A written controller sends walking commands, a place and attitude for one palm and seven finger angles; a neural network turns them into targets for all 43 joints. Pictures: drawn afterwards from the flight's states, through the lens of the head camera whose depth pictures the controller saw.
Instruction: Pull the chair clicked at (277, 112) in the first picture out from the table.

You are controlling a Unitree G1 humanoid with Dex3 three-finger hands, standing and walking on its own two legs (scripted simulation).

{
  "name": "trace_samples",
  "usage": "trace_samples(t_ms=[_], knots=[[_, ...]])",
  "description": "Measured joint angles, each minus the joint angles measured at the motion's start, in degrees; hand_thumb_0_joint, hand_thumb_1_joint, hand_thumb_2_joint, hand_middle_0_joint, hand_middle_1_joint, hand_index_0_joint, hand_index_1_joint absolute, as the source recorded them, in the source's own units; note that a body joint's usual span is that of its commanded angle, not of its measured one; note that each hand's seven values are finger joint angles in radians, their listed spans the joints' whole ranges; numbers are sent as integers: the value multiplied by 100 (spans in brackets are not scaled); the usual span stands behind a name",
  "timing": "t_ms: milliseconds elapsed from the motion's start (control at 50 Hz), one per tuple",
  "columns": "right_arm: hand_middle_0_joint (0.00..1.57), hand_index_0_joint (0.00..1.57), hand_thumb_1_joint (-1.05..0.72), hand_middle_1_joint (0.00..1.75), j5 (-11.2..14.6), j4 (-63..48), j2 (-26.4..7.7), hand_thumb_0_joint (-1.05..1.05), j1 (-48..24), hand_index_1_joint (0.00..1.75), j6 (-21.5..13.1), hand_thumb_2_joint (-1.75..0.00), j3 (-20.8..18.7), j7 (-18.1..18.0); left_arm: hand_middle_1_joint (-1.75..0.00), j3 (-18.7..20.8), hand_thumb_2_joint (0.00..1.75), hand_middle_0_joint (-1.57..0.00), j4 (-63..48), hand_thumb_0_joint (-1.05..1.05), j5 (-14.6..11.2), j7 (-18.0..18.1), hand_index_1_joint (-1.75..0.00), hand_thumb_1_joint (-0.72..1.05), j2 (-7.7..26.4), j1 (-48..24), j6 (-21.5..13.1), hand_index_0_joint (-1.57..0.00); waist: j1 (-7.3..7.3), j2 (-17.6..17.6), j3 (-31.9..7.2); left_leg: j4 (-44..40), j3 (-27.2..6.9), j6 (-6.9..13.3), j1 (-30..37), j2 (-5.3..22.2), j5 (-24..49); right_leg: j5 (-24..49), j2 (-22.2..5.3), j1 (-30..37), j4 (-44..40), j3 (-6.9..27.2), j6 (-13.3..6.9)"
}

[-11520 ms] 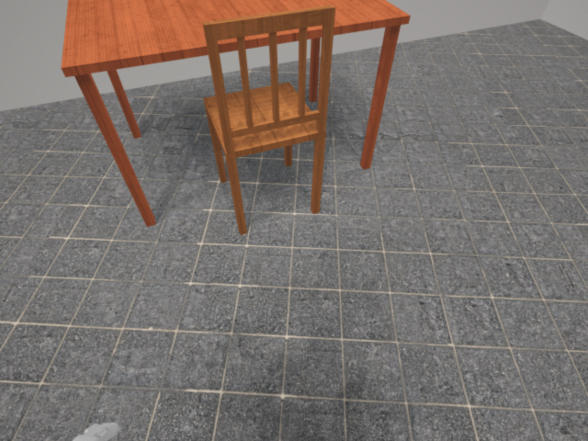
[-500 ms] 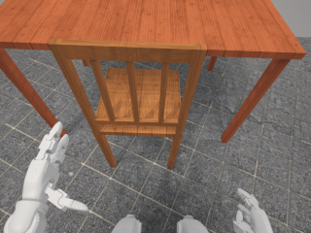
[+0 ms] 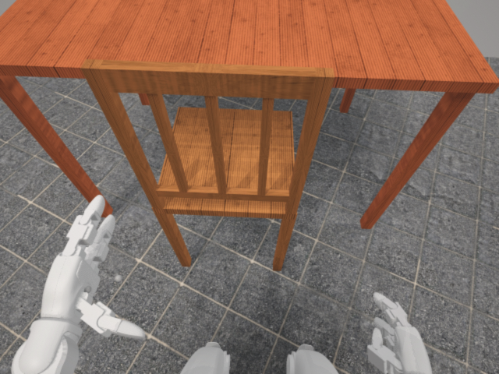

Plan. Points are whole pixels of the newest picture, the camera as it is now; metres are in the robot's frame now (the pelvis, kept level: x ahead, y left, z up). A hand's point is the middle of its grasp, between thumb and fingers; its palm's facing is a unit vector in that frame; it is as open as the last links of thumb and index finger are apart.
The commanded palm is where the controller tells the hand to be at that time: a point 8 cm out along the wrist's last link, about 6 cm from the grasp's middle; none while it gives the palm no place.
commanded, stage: aim the fingers beside a spindle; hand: left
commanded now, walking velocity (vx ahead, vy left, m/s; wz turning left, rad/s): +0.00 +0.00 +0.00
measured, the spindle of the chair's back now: (217, 150) +0.53 +0.10 +0.00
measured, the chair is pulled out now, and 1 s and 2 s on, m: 0.00 0.00 0.00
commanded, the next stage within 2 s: push the fingers through the gap in 1.92 s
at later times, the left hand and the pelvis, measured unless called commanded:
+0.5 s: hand (145, 248) +0.30 +0.18 +0.02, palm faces -0.02 -1.00 -0.04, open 16.9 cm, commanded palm +0.28 +0.24 +0.02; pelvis +0.00 +0.00 -0.01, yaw -1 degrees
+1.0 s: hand (165, 233) +0.33 +0.16 +0.00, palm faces -0.03 -1.00 -0.04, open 17.0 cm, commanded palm +0.32 +0.22 +0.00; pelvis -0.01 +0.00 -0.03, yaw -1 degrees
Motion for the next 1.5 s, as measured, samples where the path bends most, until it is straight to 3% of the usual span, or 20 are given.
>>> trace_samples(t_ms=[180,340,1020,1220,1500], knots=[[21,21,-90,30,-16,82,-64,1,-33,30,-21,-90,-20,-10,-8,3,30,-6,399,-2,59,-15,-8,-50,25,-622,27,-6,-55,-39,26,187,-13,-4,-231,9,-58,-47,4,-223,169,-13,-8],[21,21,-90,30,-42,55,-72,1,70,30,80,-90,-48,60,-8,-101,30,-6,523,-2,175,194,-8,-50,-20,-851,48,-6,-132,-45,-11,179,49,16,-308,3,-57,-39,-1,-330,186,49,15],[21,21,-90,30,-106,221,-67,1,-88,30,502,-90,-66,149,-8,-318,30,-6,1741,-2,525,665,-8,-50,-189,-2357,-234,-6,-154,-41,-93,682,107,21,-1028,-11,-157,-147,-31,-1098,744,106,3],[21,21,-90,30,-137,252,-51,1,-35,30,658,-90,-81,210,-8,-188,30,-6,2196,-2,652,873,-8,-50,-178,-2830,-341,-6,-250,-59,-97,788,162,14,-1225,15,-175,-155,-9,-1338,881,160,-9],[21,21,-90,30,-140,317,-48,1,60,30,811,-90,-100,263,-8,-23,30,-6,2681,-2,691,872,-8,-50,-101,-3336,-438,-6,-345,-49,-83,916,190,22,-1463,41,-210,-164,16,-1590,998,189,-6]])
